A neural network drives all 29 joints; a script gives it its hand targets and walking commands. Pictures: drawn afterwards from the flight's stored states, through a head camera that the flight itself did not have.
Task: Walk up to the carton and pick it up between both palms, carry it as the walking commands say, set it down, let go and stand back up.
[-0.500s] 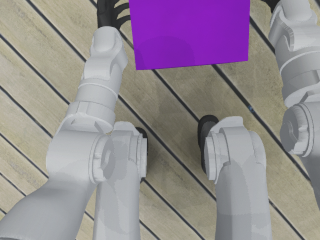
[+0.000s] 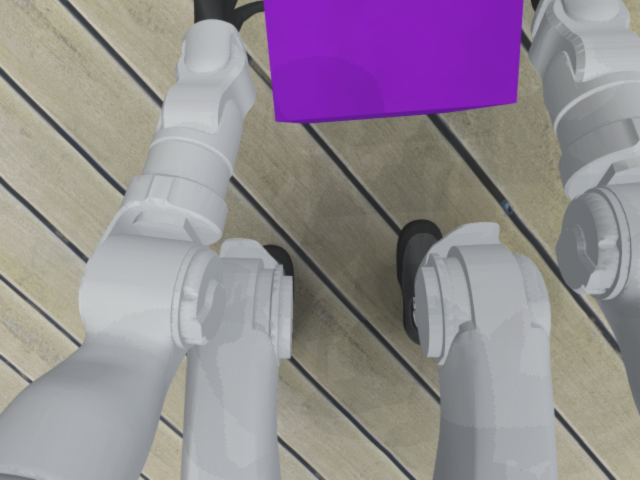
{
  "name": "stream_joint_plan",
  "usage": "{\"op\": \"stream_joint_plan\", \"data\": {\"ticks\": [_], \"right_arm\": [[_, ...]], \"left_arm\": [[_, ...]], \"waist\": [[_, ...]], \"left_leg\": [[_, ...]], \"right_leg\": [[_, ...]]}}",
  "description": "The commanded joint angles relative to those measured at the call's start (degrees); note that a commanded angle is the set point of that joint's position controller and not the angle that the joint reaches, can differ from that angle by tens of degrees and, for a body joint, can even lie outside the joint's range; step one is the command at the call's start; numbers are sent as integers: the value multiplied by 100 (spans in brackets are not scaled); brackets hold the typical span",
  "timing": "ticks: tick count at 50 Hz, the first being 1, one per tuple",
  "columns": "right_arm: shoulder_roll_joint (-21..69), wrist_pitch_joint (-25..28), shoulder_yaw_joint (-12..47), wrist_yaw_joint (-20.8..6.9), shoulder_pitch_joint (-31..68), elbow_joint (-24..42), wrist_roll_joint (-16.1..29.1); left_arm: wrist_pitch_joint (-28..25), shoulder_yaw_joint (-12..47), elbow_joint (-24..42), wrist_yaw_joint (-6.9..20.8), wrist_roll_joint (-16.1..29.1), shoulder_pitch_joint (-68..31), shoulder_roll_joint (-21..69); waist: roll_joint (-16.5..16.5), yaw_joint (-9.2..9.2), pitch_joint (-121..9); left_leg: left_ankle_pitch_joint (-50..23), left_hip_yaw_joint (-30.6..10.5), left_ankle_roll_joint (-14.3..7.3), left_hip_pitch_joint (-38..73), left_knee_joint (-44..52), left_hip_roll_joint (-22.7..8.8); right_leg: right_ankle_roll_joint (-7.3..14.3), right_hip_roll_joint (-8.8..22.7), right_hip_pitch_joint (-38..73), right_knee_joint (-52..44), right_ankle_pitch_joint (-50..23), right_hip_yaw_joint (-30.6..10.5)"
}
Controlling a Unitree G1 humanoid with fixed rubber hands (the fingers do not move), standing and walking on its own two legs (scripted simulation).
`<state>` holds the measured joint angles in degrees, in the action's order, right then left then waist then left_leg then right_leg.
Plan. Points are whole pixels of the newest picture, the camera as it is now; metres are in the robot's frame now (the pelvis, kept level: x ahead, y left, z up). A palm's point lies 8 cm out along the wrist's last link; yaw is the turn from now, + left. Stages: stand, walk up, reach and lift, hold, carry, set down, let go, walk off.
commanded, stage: reach and lift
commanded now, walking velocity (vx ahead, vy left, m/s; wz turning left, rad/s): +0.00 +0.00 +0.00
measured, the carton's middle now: (377, 13) +0.53 -0.08 -0.26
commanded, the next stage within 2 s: none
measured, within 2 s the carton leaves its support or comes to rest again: leaves its support in 0.98 s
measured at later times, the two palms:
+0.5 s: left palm (221, 16) +0.53 +0.06 -0.18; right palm out of the picture +0.52 -0.23 -0.19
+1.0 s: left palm (224, 9) +0.53 +0.06 -0.17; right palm out of the picture +0.52 -0.23 -0.19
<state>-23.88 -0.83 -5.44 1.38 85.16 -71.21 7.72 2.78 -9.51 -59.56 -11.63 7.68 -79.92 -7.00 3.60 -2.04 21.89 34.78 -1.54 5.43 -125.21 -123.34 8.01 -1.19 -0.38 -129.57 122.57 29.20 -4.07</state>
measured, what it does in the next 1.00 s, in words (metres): stands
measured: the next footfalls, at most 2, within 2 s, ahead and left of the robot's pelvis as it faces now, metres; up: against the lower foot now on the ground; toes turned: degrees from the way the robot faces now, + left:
none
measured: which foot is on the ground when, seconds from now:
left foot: down 0.00-1.00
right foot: down 0.00-1.00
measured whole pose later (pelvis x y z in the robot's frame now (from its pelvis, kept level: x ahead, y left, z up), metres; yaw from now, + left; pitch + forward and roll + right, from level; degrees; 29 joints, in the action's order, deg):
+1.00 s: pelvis +0.00 +0.00 -0.01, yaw +0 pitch +36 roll +3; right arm -20.2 -8.6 -8.9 3.0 80.4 -64.1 1.8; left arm 7.9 -18.8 -55.9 -10.9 1.3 -78.0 -3.9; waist 4.7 -3.2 18.4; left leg 35.6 -3.0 6.5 -127.1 -126.3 9.9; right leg -0.6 0.1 -130.9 125.6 30.6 -3.0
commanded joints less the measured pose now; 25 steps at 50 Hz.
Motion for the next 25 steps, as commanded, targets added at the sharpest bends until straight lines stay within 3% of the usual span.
{"op": "stream_joint_plan", "data": {"ticks": [1, 9, 14, 21, 25], "right_arm": [[-478, 100, -8, 11, 1560, 509, -1], [115, 82, 219, -45, 1828, 500, 73], [943, 44, 363, -194, 2087, 498, 75], [3385, -140, 598, -816, 2523, 572, -126], [4233, -290, 519, -1128, 2382, 813, -361]], "left_arm": [[-102, -51, 478, 6, -72, -1168, -187], [-119, -17, 442, 120, -164, -1455, 256], [-85, 73, 457, 325, -229, -1818, 1032], [106, 382, 601, 983, -478, -2595, 3465], [259, 441, 720, 1287, -604, -2755, 4389]], "waist": [[-412, -262, -6475], [-368, -235, -6440], [-319, -273, -6436], [-89, -538, -6314], [28, -662, -6106]], "left_leg": [[-1334, 570, -71, 2281, 951, -46], [-1293, 590, -89, 2176, 872, 11], [-1300, 596, -102, 2121, 800, 86], [-1361, 590, -143, 2018, 679, 272], [-1381, 623, -180, 1820, 673, 359]], "right_leg": [[102, -56, 3888, -877, -1573, 340], [97, -112, 3895, -888, -1570, 307], [94, -164, 3776, -864, -1549, 331], [133, -316, 3342, -770, -1582, 469], [201, -395, 3106, -709, -1673, 556]]}}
